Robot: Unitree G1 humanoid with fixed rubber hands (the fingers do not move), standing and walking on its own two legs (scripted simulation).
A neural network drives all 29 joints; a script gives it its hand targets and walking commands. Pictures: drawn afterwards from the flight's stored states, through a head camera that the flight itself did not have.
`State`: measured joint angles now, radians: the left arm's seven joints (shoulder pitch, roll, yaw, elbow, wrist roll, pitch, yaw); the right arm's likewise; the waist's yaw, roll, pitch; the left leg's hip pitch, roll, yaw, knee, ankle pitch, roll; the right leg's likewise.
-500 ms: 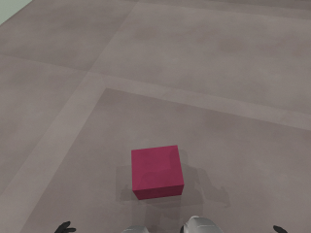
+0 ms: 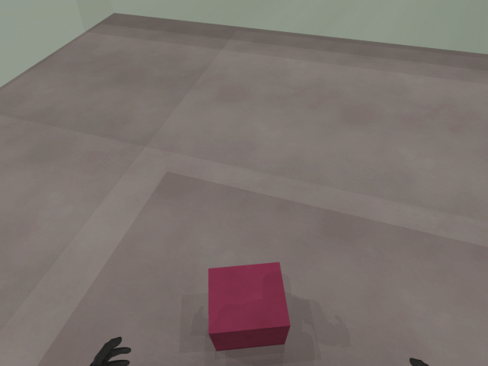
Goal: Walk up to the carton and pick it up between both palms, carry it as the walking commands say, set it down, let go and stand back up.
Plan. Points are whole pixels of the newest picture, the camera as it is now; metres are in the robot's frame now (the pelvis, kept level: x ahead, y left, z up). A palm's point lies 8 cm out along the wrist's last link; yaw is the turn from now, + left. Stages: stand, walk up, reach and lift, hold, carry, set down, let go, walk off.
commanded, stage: stand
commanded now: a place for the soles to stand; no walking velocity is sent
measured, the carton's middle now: (247, 307) +0.41 +0.04 -0.66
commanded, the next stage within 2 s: reach and lift in 0.40 s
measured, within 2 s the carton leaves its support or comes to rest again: neither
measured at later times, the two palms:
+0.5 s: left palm out of the picture +0.09 +0.27 -0.12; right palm out of the picture +0.09 -0.28 -0.13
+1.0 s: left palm (131, 340) +0.20 +0.26 -0.18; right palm (384, 338) +0.20 -0.24 -0.18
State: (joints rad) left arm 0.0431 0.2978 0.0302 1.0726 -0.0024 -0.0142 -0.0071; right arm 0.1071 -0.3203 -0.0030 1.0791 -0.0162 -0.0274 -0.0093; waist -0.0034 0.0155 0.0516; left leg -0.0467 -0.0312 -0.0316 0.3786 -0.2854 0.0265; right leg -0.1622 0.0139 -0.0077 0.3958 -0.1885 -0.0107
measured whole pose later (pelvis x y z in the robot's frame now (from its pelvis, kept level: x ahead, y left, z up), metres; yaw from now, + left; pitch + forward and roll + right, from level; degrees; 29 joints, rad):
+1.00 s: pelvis -0.06 +0.00 -0.07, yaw +1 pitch +16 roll +0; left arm -0.24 0.27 0.15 0.59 0.01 0.30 -0.01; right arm -0.22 -0.25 -0.12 0.54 0.01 0.32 0.01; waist -0.01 0.01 0.12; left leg -0.84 -0.04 -0.02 1.02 -0.46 0.02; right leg -0.92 0.00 -0.02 0.96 -0.32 -0.01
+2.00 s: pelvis -0.10 -0.01 -0.12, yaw +3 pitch +28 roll +0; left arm -1.22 0.40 0.25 0.72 -0.07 0.24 0.02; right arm -1.19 -0.36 -0.29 0.70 0.13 0.22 -0.06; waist -0.01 0.00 0.52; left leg -1.26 -0.06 -0.04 1.21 -0.44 0.01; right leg -1.32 0.02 0.02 1.13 -0.29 0.01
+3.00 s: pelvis -0.13 -0.01 -0.39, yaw +5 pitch +33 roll +0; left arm -1.40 0.46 0.09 0.97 -0.26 0.17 0.08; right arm -1.38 -0.43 -0.18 0.94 0.20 0.15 -0.12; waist -0.03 0.02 0.52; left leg -2.10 -0.08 0.02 2.21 -0.68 0.01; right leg -2.19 0.02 0.03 2.12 -0.51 0.04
